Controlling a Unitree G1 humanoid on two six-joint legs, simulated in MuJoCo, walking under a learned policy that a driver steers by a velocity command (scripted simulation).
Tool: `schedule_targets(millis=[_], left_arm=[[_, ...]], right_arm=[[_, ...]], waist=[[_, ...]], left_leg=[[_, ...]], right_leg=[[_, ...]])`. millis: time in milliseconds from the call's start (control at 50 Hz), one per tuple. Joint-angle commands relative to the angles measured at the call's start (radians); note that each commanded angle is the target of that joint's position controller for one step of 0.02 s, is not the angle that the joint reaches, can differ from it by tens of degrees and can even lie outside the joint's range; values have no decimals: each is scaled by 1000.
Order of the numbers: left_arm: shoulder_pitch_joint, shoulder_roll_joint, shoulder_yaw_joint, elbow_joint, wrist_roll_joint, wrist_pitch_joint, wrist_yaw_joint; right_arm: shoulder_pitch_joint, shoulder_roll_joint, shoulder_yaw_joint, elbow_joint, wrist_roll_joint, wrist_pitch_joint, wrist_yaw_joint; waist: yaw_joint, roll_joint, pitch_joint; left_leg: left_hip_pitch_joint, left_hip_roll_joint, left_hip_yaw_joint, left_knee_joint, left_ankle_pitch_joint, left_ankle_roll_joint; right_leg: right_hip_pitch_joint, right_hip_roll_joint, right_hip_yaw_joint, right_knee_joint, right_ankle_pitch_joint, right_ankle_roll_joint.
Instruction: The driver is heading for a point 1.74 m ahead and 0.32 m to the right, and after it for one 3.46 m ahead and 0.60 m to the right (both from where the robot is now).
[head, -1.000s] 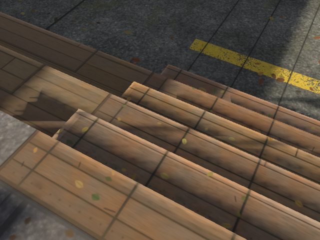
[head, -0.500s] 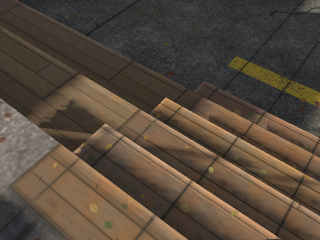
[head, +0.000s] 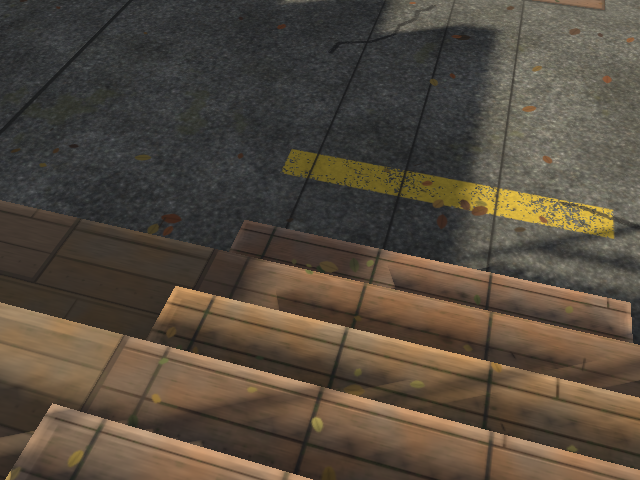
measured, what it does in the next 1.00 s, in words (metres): goes down: right foot 0.14 m lower, then left foot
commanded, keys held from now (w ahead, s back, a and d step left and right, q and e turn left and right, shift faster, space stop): w+e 0.04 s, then e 0.34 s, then w+e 0.14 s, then w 0.06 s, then w+q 0.42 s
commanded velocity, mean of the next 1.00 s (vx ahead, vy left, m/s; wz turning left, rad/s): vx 0.34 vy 0.00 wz -0.28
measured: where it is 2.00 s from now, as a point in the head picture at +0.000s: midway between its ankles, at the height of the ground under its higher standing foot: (341, 337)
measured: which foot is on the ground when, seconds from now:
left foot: down 0.00-0.26, up 0.28-0.70, down 0.72-1.00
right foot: up 0.00-0.26, down 0.28-0.76, up 0.78-1.00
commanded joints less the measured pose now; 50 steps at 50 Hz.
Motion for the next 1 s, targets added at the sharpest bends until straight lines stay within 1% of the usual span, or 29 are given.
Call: schedule_targets(millis=[20, 60, 120, 180, 240, 280, 300, 320, 340, 360, 400, 420, 460, 480, 560, 580, 640, 680, 700, 720, 740, 760, 780, 800, 840, 880, 920, 960, 1000], left_arm=[[-113, 18, 10, -59, -13, -13, 8], [-189, -5, 2, -63, -8, -8, -4], [-122, 9, -1, -49, -14, 17, -29], [-172, 40, 5, -48, 18, 32, -21], [-12, 55, 14, 44, 22, 46, 12], [347, 209, 89, 144, -7, 8, 54], [510, 356, 128, 176, -9, 14, 67], [708, 379, 135, 197, -26, 21, 55], [702, 305, 128, 210, -8, 2, 66], [551, 269, 126, 147, -44, -9, 88], [387, 168, 81, 99, -4, -15, 70], [375, 167, 76, 93, 10, -15, 46], [304, 191, 72, 46, -13, -34, 28], [226, 115, 40, 8, -21, -55, 35], [233, 164, 29, 0, -3, -47, 44], [248, 178, 29, 27, 16, -52, 45], [270, 186, 26, 36, 3, -73, 47], [295, 166, 21, 38, -7, -73, 64], [279, 188, 34, 36, -64, -63, 63], [282, 200, 34, 42, -49, -54, 52], [278, 178, 35, 38, 3, -55, 42], [359, 62, 11, 1, 26, -60, 34], [172, 112, 16, -68, 25, -58, 39], [16, 98, 14, -102, 16, -44, 59], [40, 104, 3, -87, 11, -25, 84], [198, 22, -37, -3, 49, -11, 76], [105, 42, -45, -15, 80, -13, 41], [-89, 70, -43, -73, 41, -21, 33], [-160, 29, -53, -134, -4, -7, 28]], right_arm=[[263, -87, -14, 80, 6, 9, -25], [238, -64, -11, 82, 19, 20, -28], [109, -70, 1, 52, -4, 31, -20], [190, -112, -18, 102, 33, 29, -76], [214, -116, -24, 84, 2, 57, -92], [88, -168, -25, 18, 5, 66, -36], [209, -27, 16, -5, 13, 74, 19], [256, -66, 19, -69, 31, 63, 70], [-21, -149, -12, -144, 89, 37, 75], [-187, -172, -14, -209, 112, 14, 52], [-158, -218, -30, -211, 73, 19, -4], [-130, -173, -25, -206, 77, 44, -23], [-27, -67, 21, -198, 80, 90, -20], [9, -36, 30, -168, 33, 90, -6], [-89, -42, 38, -186, 27, 109, 91], [15, -75, 30, -138, 17, 101, 109], [-93, -189, -4, -189, -12, 69, 82], [-180, -179, -1, -234, 5, 55, 47], [-320, -173, -3, -286, 49, 49, 32], [-236, -167, -8, -249, 70, 32, 17], [36, -207, -32, -149, 60, 9, 1], [118, -291, -41, -114, 68, -9, 8], [186, -219, -27, -114, 30, -12, 46], [182, -188, -27, -82, 25, -13, 57], [19, -95, -7, -83, 41, -1, 59], [-13, -44, 4, -65, 31, 21, 34], [26, -4, 28, -69, 40, 4, 6], [126, -41, 28, -56, 57, -9, -21], [100, -161, 2, -47, 33, 8, 25]], waist=[[-58, 77, 116], [-65, 37, 132], [-1, 64, 141], [-55, -18, 173], [-28, 23, 118], [167, -79, -80], [128, -232, -399], [187, -208, -833], [275, -82, -614], [260, -33, -430], [90, 83, -140], [12, 39, -43], [-45, -31, -8], [-44, 27, 34], [-4, -33, 29], [-28, -35, 7], [33, -41, -11], [89, -72, -20], [117, -27, 10], [95, -29, -18], [15, 52, -98], [52, 371, -210], [-79, 301, -64], [-95, 148, 73], [26, 11, -41], [96, 85, -45], [35, 85, -14], [-62, 43, -14], [-38, 108, 11]], left_leg=[[418, 380, -191, 9, 515, 161], [314, 314, -101, -5, 499, 132], [-54, 269, -27, 23, 417, 94], [140, 284, -14, 137, 388, 33], [79, 279, -15, 303, 389, -30], [-234, 183, 19, 676, 200, -107], [-561, 88, -14, 1099, -405, -190], [-620, 47, -203, 1572, -622, -220], [-951, 52, -278, 1682, -568, -218], [-1061, 127, -315, 1657, -586, -192], [-880, 207, -326, 1434, -489, -164], [-731, 196, -304, 1401, -511, -160], [-706, 143, -313, 1447, -397, -121], [-704, 163, -364, 1250, -22, -70], [-488, 136, -248, 892, 277, -55], [-434, 138, -255, 1021, 442, -60], [-550, 137, -246, 951, 153, -57], [-647, 143, -276, 803, 7, -67], [-693, 105, -246, 459, -211, -59], [-502, 50, -178, 423, -84, -20], [-212, 20, -217, 450, 45, 51], [33, 221, -672, 226, 288, 299], [122, 342, -1130, 90, 136, 415], [115, 367, -1139, 129, 111, 405], [-68, 311, -896, 289, 306, 341], [-374, 158, -664, 328, 319, 247], [-477, 63, -551, 369, 49, 221], [-494, 39, -517, 428, -67, 195], [-828, 34, -506, 352, -159, 201]], right_leg=[[-428, -52, 96, -190, 54, 7], [-314, -56, -3, -321, 58, 1], [90, -49, -28, -280, 192, -5], [-25, -74, -59, -476, 67, 12], [222, -32, -104, -504, 116, 47], [856, 31, -171, -498, 376, -53], [1437, -146, 32, -111, 1047, -263], [1736, -316, 328, -48, 1237, -496], [1624, -321, 413, -162, 958, -458], [1360, -322, 353, -215, 690, -417], [673, -282, 282, -315, 565, -378], [353, -270, 261, -390, 475, -376], [98, -208, 287, -513, -138, -354], [-28, -118, 260, -551, -423, -275], [-196, 6, 154, -515, -637, -187], [-217, 16, 169, -407, -638, -197], [55, -37, 243, -266, -689, -218], [279, -131, 354, -184, -611, -226], [374, -137, 385, -202, -634, -230], [303, -109, 375, -147, -582, -227], [167, -30, 259, 98, -399, -172], [-58, 171, 4, 436, -654, -32], [-483, 243, 99, 558, -881, 15], [-694, 196, 190, 606, -777, 2], [-536, 82, 127, 555, -610, 54], [-249, 47, 32, 452, -369, 56], [-204, 21, 6, 260, 15, 57], [-116, 35, -56, -82, 214, 73], [335, 112, -159, -125, 63, 77]])
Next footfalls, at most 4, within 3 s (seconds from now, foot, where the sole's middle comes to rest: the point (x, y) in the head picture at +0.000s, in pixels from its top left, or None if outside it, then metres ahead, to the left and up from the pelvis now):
0.28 right None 0.35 -0.21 -0.91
0.72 left None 0.45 0.00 -0.91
1.14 right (407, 452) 0.66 -0.23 -1.05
1.62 left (294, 357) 1.03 0.06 -1.19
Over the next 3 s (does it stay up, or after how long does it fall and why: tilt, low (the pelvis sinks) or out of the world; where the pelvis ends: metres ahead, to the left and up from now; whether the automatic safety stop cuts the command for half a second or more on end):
stays up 1.60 -0.26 -0.74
